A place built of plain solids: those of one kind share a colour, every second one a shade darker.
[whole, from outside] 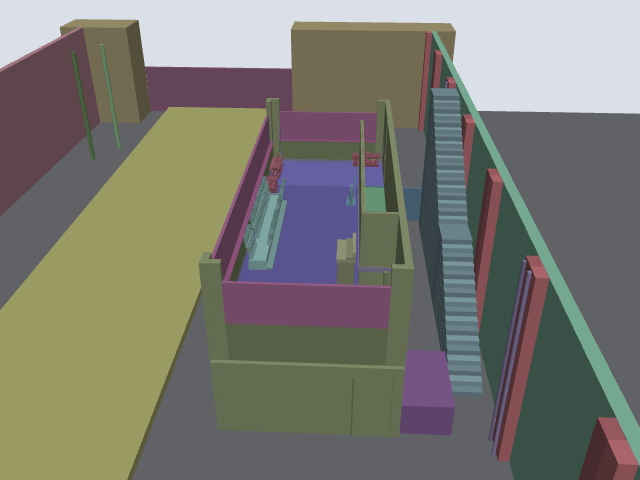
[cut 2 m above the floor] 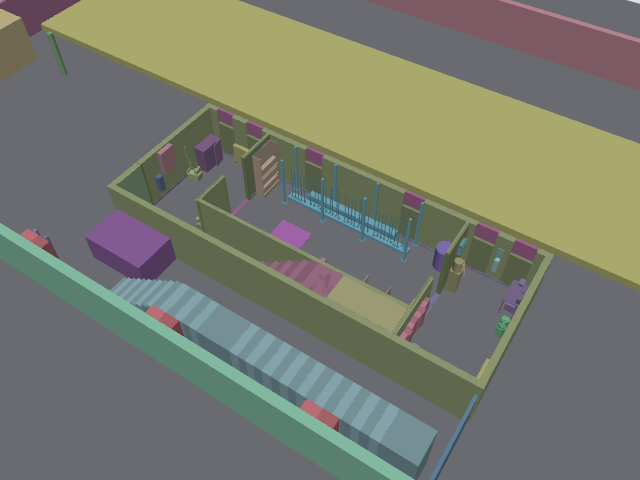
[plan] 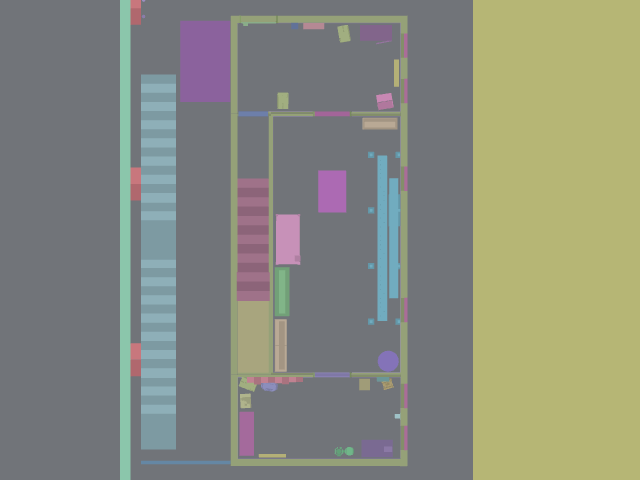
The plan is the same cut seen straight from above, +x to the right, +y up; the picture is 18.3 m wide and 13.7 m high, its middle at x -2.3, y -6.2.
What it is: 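A mechanical signal box beside a railway in a town; below a lobby, the locking room and a mess room, above the operating floor with its lever frame behind one band of glass; one straight stair between walls, met straight on from the door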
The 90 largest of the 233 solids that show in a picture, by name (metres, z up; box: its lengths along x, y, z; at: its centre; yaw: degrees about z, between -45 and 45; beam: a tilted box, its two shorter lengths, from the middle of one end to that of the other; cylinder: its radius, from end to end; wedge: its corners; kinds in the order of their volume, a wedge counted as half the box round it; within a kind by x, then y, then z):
{
 "yard_line_abut_1": {"box": [9.46, 2.4, 5.85], "at": [-4.38, -25.87, 2.88]},
 "yard_line_abut_2": {"box": [9.46, 1.68, 5.85], "at": [-4.38, 11.29, 2.88]},
 "yard_line_abut_3": {"box": [3.96, 2.4, 5.85], "at": [12.0, -25.87, 2.88]},
 "yard_line_bed_1": {"box": [6.7, 39.2, 0.6], "at": [5.42, -7.47, 0.0]},
 "yard_line_far_1": {"box": [0.3, 35.12, 5.85], "at": [12.73, -7.11, 2.88]},
 "yard_line_near_1": {"box": [0.3, 35.12, 5.85], "at": [-7.86, -7.11, 2.88]},
 "yard_line_step_1": {"box": [1.0, 1.02, 6.2], "at": [-6.91, -11.67, 3.05]},
 "yard_line_step_2": {"box": [1.0, 0.28, 6.03], "at": [-6.91, -11.04, 2.96]},
 "yard_line_step_3": {"box": [1.0, 0.28, 5.85], "at": [-6.91, -10.78, 2.88]},
 "yard_line_step_4": {"box": [1.0, 0.28, 5.67], "at": [-6.91, -10.52, 2.79]},
 "yard_line_step_5": {"box": [1.0, 0.28, 5.5], "at": [-6.91, -10.26, 2.7]},
 "yard_line_step_6": {"box": [1.0, 0.28, 5.32], "at": [-6.91, -10.0, 2.61]},
 "yard_line_step_7": {"box": [1.0, 0.28, 5.15], "at": [-6.91, -9.74, 2.52]},
 "yard_line_step_8": {"box": [1.0, 0.28, 4.97], "at": [-6.91, -9.48, 2.44]},
 "yard_line_step_9": {"box": [1.0, 0.28, 4.8], "at": [-6.91, -9.22, 2.35]},
 "yard_line_step_10": {"box": [1.0, 0.28, 4.62], "at": [-6.91, -8.96, 2.26]},
 "yard_line_step_11": {"box": [1.0, 0.28, 4.44], "at": [-6.91, -8.7, 2.17]},
 "yard_line_step_12": {"box": [1.0, 0.28, 4.27], "at": [-6.91, -8.44, 2.08]},
 "yard_line_step_13": {"box": [1.0, 0.28, 4.09], "at": [-6.91, -8.18, 2.0]},
 "yard_line_step_14": {"box": [1.0, 0.28, 3.92], "at": [-6.91, -7.92, 1.91]},
 "yard_line_step_15": {"box": [1.0, 0.28, 3.74], "at": [-6.91, -7.66, 1.82]},
 "yard_line_step_16": {"box": [1.0, 0.28, 3.57], "at": [-6.91, -7.4, 1.73]},
 "yard_line_step_17": {"box": [1.0, 0.28, 3.39], "at": [-6.91, -7.14, 1.65]},
 "yard_line_step_18": {"box": [1.0, 0.28, 3.21], "at": [-6.91, -6.88, 1.56]},
 "yard_line_step_19": {"box": [1.0, 1.12, 3.04], "at": [-6.91, -6.2, 1.47]},
 "yard_line_step_20": {"box": [1.0, 0.28, 2.86], "at": [-6.91, -5.52, 1.38]},
 "yard_line_step_21": {"box": [1.0, 0.28, 2.69], "at": [-6.91, -5.26, 1.29]},
 "yard_line_step_22": {"box": [1.0, 0.28, 2.51], "at": [-6.91, -5.0, 1.21]},
 "yard_line_step_23": {"box": [1.0, 0.28, 2.34], "at": [-6.91, -4.74, 1.12]},
 "yard_line_step_24": {"box": [1.0, 0.28, 2.16], "at": [-6.91, -4.48, 1.03]},
 "yard_line_step_25": {"box": [1.0, 0.28, 1.98], "at": [-6.91, -4.22, 0.94]},
 "yard_line_step_26": {"box": [1.0, 0.28, 1.81], "at": [-6.91, -3.96, 0.85]},
 "yard_line_step_27": {"box": [1.0, 0.28, 1.63], "at": [-6.91, -3.7, 0.77]},
 "wall_1": {"box": [0.2, 2.6, 2.5], "at": [-4.75, -11.35, 1.2]},
 "wall_2": {"box": [0.2, 2.6, 2.95], "at": [-4.75, -11.35, 4.03]},
 "wall_3": {"box": [0.2, 7.45, 2.85], "at": [-4.75, -6.33, 1.38]},
 "wall_4": {"box": [0.2, 7.45, 2.95], "at": [-4.75, -6.33, 4.03]},
 "wall_5": {"box": [0.2, 2.8, 2.5], "at": [-4.75, -1.2, 1.2]},
 "wall_6": {"box": [0.2, 2.8, 2.95], "at": [-4.75, -1.2, 4.03]},
 "wall_7": {"box": [0.06, 7.45, 2.85], "at": [-3.73, -6.33, 1.38]},
 "wall_8": {"box": [0.06, 7.45, 2.95], "at": [-3.73, -6.33, 4.03]},
 "wall_9": {"box": [0.06, 7.45, 2.5], "at": [-3.67, -6.33, 1.2]},
 "wall_10": {"box": [0.06, 7.57, 2.95], "at": [-3.67, -6.33, 4.03]},
 "wall_11": {"box": [5.05, 0.2, 2.5], "at": [-2.33, -12.55, 1.2]},
 "wall_12": {"box": [4.06, 0.2, 1.2], "at": [-2.33, -12.55, 3.15]},
 "wall_13": {"box": [5.05, 0.2, 2.5], "at": [-2.33, 0.1, 1.2]},
 "wall_14": {"box": [4.06, 0.2, 1.2], "at": [-2.33, 0.1, 3.15]},
 "wall_15": {"box": [0.2, 1.51, 2.5], "at": [0.1, -9.3, 1.2]},
 "wall_16": {"box": [0.2, 3.06, 2.5], "at": [0.1, -6.33, 1.2]},
 "wall_17": {"box": [0.2, 11.86, 1.2], "at": [0.1, -6.22, 3.15]},
 "wall_18": {"box": [0.2, 1.51, 2.5], "at": [0.1, -3.35, 1.2]},
 "stair_insitu_1": {"box": [0.95, 0.29, 2.65], "at": [-4.21, -7.8, 1.27]},
 "stair_insitu_2": {"box": [0.95, 0.56, 2.45], "at": [-4.21, -7.66, 1.18]},
 "stair_insitu_3": {"box": [0.95, 0.82, 2.25], "at": [-4.21, -7.53, 1.07]},
 "stair_insitu_4": {"box": [0.95, 1.09, 2.05], "at": [-4.21, -7.4, 0.97]},
 "stair_insitu_5": {"box": [0.95, 1.36, 1.85], "at": [-4.21, -7.26, 0.88]},
 "stair_insitu_6": {"box": [0.95, 1.63, 1.65], "at": [-4.21, -7.13, 0.78]},
 "stair_insitu_7": {"box": [0.95, 1.89, 1.45], "at": [-4.21, -6.99, 0.68]},
 "stair_insitu_8": {"box": [0.95, 2.16, 1.25], "at": [-4.21, -6.86, 0.57]},
 "stair_insitu_9": {"box": [0.95, 2.43, 1.05], "at": [-4.21, -6.73, 0.47]},
 "stair_insitu_10": {"box": [0.95, 2.7, 0.85], "at": [-4.21, -6.59, 0.38]},
 "stair_insitu_11": {"box": [0.95, 2.97, 0.65], "at": [-4.21, -6.46, 0.28]},
 "stair_insitu_12": {"box": [0.95, 3.23, 0.45], "at": [-4.21, -6.32, 0.17]},
 "stair_insitu_13": {"box": [0.95, 3.5, 0.25], "at": [-4.21, -6.19, 0.07]},
 "yard_line_dark_1": {"box": [9.12, 0.2, 5.31], "at": [4.91, 12.23, 2.61]},
 "yard_line_dark_2": {"box": [9.67, 0.2, 2.93], "at": [5.18, -27.17, 1.42]},
 "raised_floor_operating_1": {"box": [4.78, 2.53, 0.25], "at": [-2.33, -11.25, 2.67]},
 "raised_floor_operating_2": {"box": [3.83, 10.18, 0.25], "at": [-1.85, -5.03, 2.67]},
 "yard_line_near_pier_1": {"box": [0.3, 0.47, 5.85], "at": [-7.56, -24.44, 2.88]},
 "yard_line_near_pier_2": {"box": [0.3, 0.47, 5.85], "at": [-7.56, -19.89, 2.88]},
 "yard_line_near_pier_3": {"box": [0.3, 0.47, 5.85], "at": [-7.56, -19.42, 2.88]},
 "yard_line_near_pier_4": {"box": [0.3, 0.47, 5.85], "at": [-7.56, -14.4, 2.88]},
 "yard_line_near_pier_5": {"box": [0.3, 0.47, 5.85], "at": [-7.56, -9.86, 2.88]},
 "yard_line_near_pier_6": {"box": [0.3, 0.47, 5.85], "at": [-7.56, -9.38, 2.88]},
 "yard_line_near_pier_7": {"box": [0.3, 0.47, 5.85], "at": [-7.56, -4.84, 2.88]},
 "yard_line_near_pier_8": {"box": [0.3, 0.47, 5.85], "at": [-7.56, -4.37, 2.88]},
 "yard_line_near_pier_9": {"box": [0.3, 0.47, 5.85], "at": [-7.56, 0.18, 2.88]},
 "yard_line_near_pier_10": {"box": [0.3, 0.47, 5.85], "at": [-7.56, 0.65, 2.88]},
 "yard_line_near_pier_11": {"box": [0.3, 0.47, 5.85], "at": [-7.56, 5.2, 2.88]},
 "yard_line_near_pier_12": {"box": [0.3, 0.47, 5.85], "at": [-7.56, 5.67, 2.88]},
 "shut_cell_1": {"box": [0.89, 2.05, 2.6], "at": [-4.21, -8.97, 1.25]},
 "yard_line_bunker_1": {"box": [1.43, 2.32, 1.1], "at": [-5.58, -1.1, 0.5]},
 "window_pane_1": {"box": [4.05, 0.1, 1.21], "at": [-2.33, -12.6, 4.34]},
 "window_pane_2": {"box": [4.05, 0.1, 1.21], "at": [-2.33, 0.15, 4.34]},
 "window_pane_3": {"box": [0.1, 11.85, 1.21], "at": [0.15, -6.22, 4.34]},
 "lever_frame_1": {"box": [0.5, 4.73, 0.33], "at": [-0.52, -6.15, 2.92]},
 "raised_floor_landing_1": {"box": [1.08, 2.19, 0.25], "at": [-4.17, -9.02, 2.67]},
 "register_desk_1": {"box": [0.5, 1.12, 1.02], "at": [-3.25, -3.33, 3.26]},
 "recycling_station_1": {"box": [0.42, 1.26, 1.0], "at": [-4.39, -11.73, 0.45]},
 "cupboard_steel_low_1": {"box": [0.92, 0.45, 1.05], "at": [-0.7, -0.29, 0.47]}
}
